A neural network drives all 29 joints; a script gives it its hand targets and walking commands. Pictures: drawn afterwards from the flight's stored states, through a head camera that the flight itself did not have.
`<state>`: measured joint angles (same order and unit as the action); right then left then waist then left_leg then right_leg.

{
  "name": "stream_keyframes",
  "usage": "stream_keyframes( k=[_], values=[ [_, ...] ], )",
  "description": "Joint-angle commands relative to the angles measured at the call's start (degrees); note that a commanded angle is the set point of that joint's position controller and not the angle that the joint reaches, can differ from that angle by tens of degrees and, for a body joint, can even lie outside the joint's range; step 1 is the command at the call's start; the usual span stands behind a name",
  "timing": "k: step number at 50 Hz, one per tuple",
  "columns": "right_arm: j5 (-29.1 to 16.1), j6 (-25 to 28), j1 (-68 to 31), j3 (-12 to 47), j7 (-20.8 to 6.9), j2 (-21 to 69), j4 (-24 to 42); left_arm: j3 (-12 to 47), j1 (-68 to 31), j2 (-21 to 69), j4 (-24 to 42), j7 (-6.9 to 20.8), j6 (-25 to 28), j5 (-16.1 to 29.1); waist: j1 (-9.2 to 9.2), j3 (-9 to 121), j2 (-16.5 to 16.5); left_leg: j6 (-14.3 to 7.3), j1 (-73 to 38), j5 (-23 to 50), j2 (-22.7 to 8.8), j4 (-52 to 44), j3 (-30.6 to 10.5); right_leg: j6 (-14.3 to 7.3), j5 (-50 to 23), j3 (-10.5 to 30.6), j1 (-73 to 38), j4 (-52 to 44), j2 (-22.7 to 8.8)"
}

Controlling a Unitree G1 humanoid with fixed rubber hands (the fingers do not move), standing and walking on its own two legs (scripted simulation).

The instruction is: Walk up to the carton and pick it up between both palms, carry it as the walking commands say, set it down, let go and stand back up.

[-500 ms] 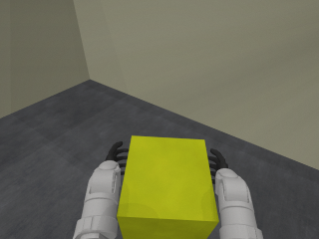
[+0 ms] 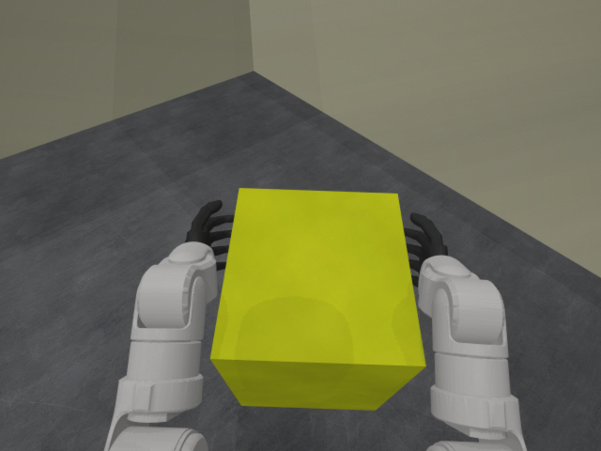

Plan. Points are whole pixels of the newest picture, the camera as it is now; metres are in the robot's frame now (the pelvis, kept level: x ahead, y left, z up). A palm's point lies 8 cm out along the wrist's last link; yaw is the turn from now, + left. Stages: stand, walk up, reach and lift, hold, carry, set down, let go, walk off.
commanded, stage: carry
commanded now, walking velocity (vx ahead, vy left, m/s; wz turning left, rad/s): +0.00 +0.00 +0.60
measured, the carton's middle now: (313, 308) +0.31 +0.01 +0.03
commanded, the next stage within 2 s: none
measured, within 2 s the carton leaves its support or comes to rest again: neither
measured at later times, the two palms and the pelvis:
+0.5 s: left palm (89, 298) +0.26 +0.26 +0.11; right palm (334, 251) +0.35 -0.01 +0.10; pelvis -0.03 +0.01 -0.01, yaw +22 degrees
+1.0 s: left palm out of the picture +0.14 +0.30 +0.15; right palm (278, 270) +0.30 +0.06 +0.13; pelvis -0.05 +0.00 +0.02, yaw +39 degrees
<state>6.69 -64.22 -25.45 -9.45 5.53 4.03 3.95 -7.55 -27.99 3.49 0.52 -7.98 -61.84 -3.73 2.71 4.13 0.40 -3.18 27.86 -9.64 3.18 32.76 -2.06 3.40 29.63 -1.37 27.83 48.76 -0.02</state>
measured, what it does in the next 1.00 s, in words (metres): steps on the spot, turning left: right foot, then left foot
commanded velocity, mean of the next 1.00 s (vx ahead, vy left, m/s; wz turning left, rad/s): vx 0.16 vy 0.00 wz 0.60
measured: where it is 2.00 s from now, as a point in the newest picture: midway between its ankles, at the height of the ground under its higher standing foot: outside the picture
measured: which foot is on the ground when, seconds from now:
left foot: down 0.00-0.14, up 0.16-0.42, down 0.44-0.82, up 0.84-1.00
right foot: up 0.00-0.10, down 0.12-0.44, up 0.46-0.76, down 0.78-1.00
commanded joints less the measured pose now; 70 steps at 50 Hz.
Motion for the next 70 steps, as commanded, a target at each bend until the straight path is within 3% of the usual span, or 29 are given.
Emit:
stream_keyframes(
  k=[1,6,7,8,9,10,12,16,20,22,24,25,27,29,35,39,41,42,44,48,52,54,55,56,57,58,60,63,70],
  values=[
    [-23.7,-2.9,-39.0,35.8,-11.1,46.0,4.7,36.6,-34.1,55.5,0.1,13.9,-4.7,24.1,-2.88,22.1,8.6,-5.8,-21.8,11.4,-14.3,-11.1,-18.2,0.1,-2.0,0.6,-0.1,-4.4,1.0],
    [-24.4,-6.1,-44.2,32.6,-11.2,50.8,-2.6,30.9,-38.2,61.5,-8.6,14.0,-6.9,24.0,-3.49,23.9,7.0,-2.9,-14.0,11.6,-10.1,-6.9,-15.3,-0.5,-10.6,-0.4,-17.3,-25.4,0.7],
    [-24.8,-6.1,-45.0,32.2,-11.3,52.9,-2.9,30.1,-37.6,63.1,-10.4,14.2,-6.7,23.3,-3.36,24.1,4.5,0.0,-5.8,7.9,-7.7,-6.5,-12.7,-2.0,-10.8,2.4,-25.5,-26.3,-2.8],
    [-25.5,-6.2,-47.4,32.3,-11.6,54.9,-2.8,29.2,-37.0,64.4,-11.8,14.7,-6.4,22.8,-2.25,22.1,-5.8,2.9,6.6,-4.7,-2.3,-0.2,-5.3,-6.1,-11.1,10.4,-32.7,-30.0,-10.9],
    [-26.2,-5.9,-56.7,31.9,-11.9,54.1,0.6,27.1,-43.5,63.0,-11.2,14.8,-6.0,22.3,-1.56,18.3,-18.0,3.1,14.7,-19.2,1.0,15.8,2.9,-12.0,-23.3,19.7,-30.5,-33.0,-25.7],
    [-26.8,-5.6,-62.6,33.7,-12.4,54.2,2.8,26.5,-45.2,63.7,-9.5,14.4,-5.9,22.2,-1.18,15.6,-11.3,3.4,13.1,-22.9,-4.4,23.0,2.7,-15.2,-33.6,15.8,-25.2,-30.4,-28.2],
    [-28.3,-6.1,-62.7,33.7,-12.6,54.5,3.1,26.0,-44.2,62.1,-7.7,13.6,-6.4,21.8,-0.65,14.8,-4.9,3.6,10.4,-15.9,-5.1,24.9,4.0,-13.0,-39.2,6.0,-24.3,-27.0,-21.8],
    [-27.6,-7.4,-54.6,33.8,-11.5,55.5,-0.2,24.4,-39.1,61.0,-8.0,13.1,-7.6,20.3,-0.78,16.9,-14.2,5.7,6.2,-14.1,-2.0,16.2,9.6,-9.7,-50.9,-5.4,-27.1,-19.2,-16.2],
    [-24.5,-7.7,-48.2,31.5,-11.7,56.6,-4.5,23.1,-34.3,61.7,-11.2,14.3,-7.5,18.2,-0.64,16.9,-16.2,5.4,-0.2,-8.0,2.0,0.9,14.8,-6.3,-52.5,-8.4,-25.9,-10.6,-17.3],
    [-23.9,-7.2,-47.5,30.9,-12.2,58.5,-5.6,24.5,-38.3,64.2,-9.2,14.9,-7.0,19.5,-3.51,18.6,-8.6,4.6,-20.0,5.7,-1.2,-11.1,8.7,-1.5,-39.5,-9.8,-11.1,0.2,-15.6],
    [-21.3,-5.1,-46.6,28.4,-12.3,55.7,-6.0,25.1,-42.9,65.0,-7.7,15.4,-6.0,20.8,-4.18,23.4,15.2,-10.9,-37.4,54.7,-23.5,-3.2,-20.0,2.0,10.4,-4.5,14.3,16.4,-6.7],
    [-22.9,-4.2,-53.4,30.4,-12.0,56.4,-3.3,27.3,-49.0,64.5,-5.1,15.1,-5.0,21.8,-3.76,24.5,6.8,-12.2,-37.4,52.4,-22.9,-2.1,-17.8,1.6,9.2,-0.2,14.8,20.5,-8.2],
    [-25.0,-3.3,-58.1,33.3,-11.2,56.6,3.9,30.3,-52.4,64.7,-0.2,14.9,-4.9,25.5,-3.55,24.3,2.2,-10.0,-31.2,32.9,-20.0,-5.0,-15.5,1.2,3.7,2.0,12.0,17.8,-8.7],
    [-24.4,-3.7,-52.3,33.4,-10.3,56.9,4.2,32.0,-49.0,65.5,0.1,14.4,-5.2,26.7,-3.92,25.1,5.3,-8.6,-26.9,21.8,-16.2,-5.7,-11.7,2.4,-0.9,1.2,8.5,12.7,-8.1],
    [-23.5,-4.4,-48.6,34.5,-9.8,53.5,3.7,31.2,-43.7,62.2,-1.2,13.5,-5.1,24.7,-4.17,28.4,6.5,-8.6,-26.8,27.6,-15.5,-4.1,-15.6,2.6,-1.3,1.1,3.6,0.8,-4.0],
    [-24.1,-4.2,-47.2,35.1,-10.2,54.1,1.6,31.1,-40.8,64.0,-4.7,13.4,-4.6,23.1,-4.29,28.5,6.7,-6.0,-16.8,-5.2,-11.0,-6.7,-15.7,0.1,-1.0,0.2,-11.4,-17.9,-0.6],
    [-24.1,-4.6,-45.0,36.5,-11.2,57.1,4.1,31.5,-33.9,65.5,-4.4,14.0,-3.8,21.0,-2.12,24.1,-7.2,3.9,11.7,-20.7,2.0,0.4,1.4,-6.8,8.9,13.7,-34.2,-31.3,-10.6],
    [-24.3,-4.4,-49.3,37.4,-11.8,56.7,7.1,30.3,-35.9,64.4,-3.4,14.1,-3.6,20.4,-0.83,18.0,-22.7,3.3,20.9,-20.8,1.7,19.1,6.2,-12.7,11.2,30.1,-32.0,-37.2,-26.8],
    [-25.0,-4.1,-48.7,38.4,-12.6,56.7,7.6,29.2,-32.9,62.7,-1.4,14.3,-3.8,19.2,-1.39,11.9,-5.9,3.5,15.3,-9.4,-4.7,24.2,2.1,-11.2,6.8,20.7,-21.9,-40.0,-26.1],
    [-25.5,-4.1,-41.4,40.6,-13.3,57.5,7.7,32.1,-29.1,61.9,4.2,14.3,-4.2,19.2,-2.22,12.0,-14.6,5.1,0.7,-9.2,-2.7,11.9,8.9,-4.9,-10.6,-1.5,-21.7,-38.6,-16.3],
    [-22.5,-5.6,-30.6,39.1,-14.0,56.3,4.5,31.1,-15.9,58.7,1.2,15.0,-5.6,15.5,-1.34,7.6,-16.0,4.0,-5.4,-10.0,-0.1,-3.6,13.6,-5.8,-5.5,-4.3,-22.4,-34.8,-17.1],
    [-21.8,-5.7,-24.9,38.2,-14.3,55.7,1.9,32.5,-13.8,58.9,0.6,15.2,-5.9,15.4,-2.96,7.9,-11.0,3.4,-17.9,-9.5,2.2,-12.8,16.8,-3.8,-4.8,-9.4,-16.2,-22.7,-15.0],
    [-22.0,-5.7,-25.1,38.7,-14.4,56.1,2.5,32.7,-14.2,57.9,1.5,15.1,-5.6,15.5,-3.36,11.1,-4.6,2.5,-29.1,-10.5,-0.9,-12.4,11.2,-2.1,-12.4,-12.9,-9.0,-10.1,-13.8],
    [-21.4,-5.2,-22.0,38.5,-14.5,55.4,2.1,33.5,-16.0,58.9,2.8,15.4,-5.8,16.6,-5.56,13.7,9.1,-5.4,-38.8,-16.9,-13.0,-17.8,-14.0,1.7,-11.1,-13.3,9.0,5.4,-9.3],
    [-21.2,-4.3,-23.8,37.9,-14.5,54.6,3.2,34.9,-20.4,59.9,6.1,15.9,-5.7,18.4,-5.64,9.9,16.1,-13.3,-39.7,-5.2,-23.0,-21.4,-33.8,3.1,4.4,-7.6,23.9,14.6,-4.8],
    [-23.0,-3.3,-31.9,38.5,-14.2,54.6,6.4,36.3,-27.8,61.0,7.0,16.0,-5.3,19.7,-4.66,9.7,6.1,-15.2,-39.4,4.3,-23.9,-17.7,-31.0,1.5,4.6,-0.3,25.0,19.4,-8.2],
    [-25.0,-2.3,-36.1,41.0,-13.6,55.0,13.7,37.3,-27.3,61.2,8.3,16.2,-4.8,21.4,-4.03,13.4,1.9,-10.7,-34.4,-2.7,-19.9,-19.4,-18.9,1.0,-2.4,1.7,18.3,14.8,-11.0],
    [-24.2,-1.8,-30.3,41.3,-13.4,55.1,15.1,38.2,-23.2,62.4,9.7,15.4,-4.1,21.6,-3.8,12.5,8.3,-8.9,-29.9,-6.0,-14.1,-23.3,-10.2,2.8,-12.7,-1.1,12.7,3.9,-10.1],
    [-22.0,-3.6,-21.1,41.7,-14.1,53.4,11.9,36.3,-11.9,59.2,6.4,15.4,-4.9,18.7,-4.17,9.8,4.7,-8.7,-28.3,10.0,-13.4,-18.1,-9.8,1.2,-21.2,-3.8,3.9,-14.0,-5.3]
  ],
)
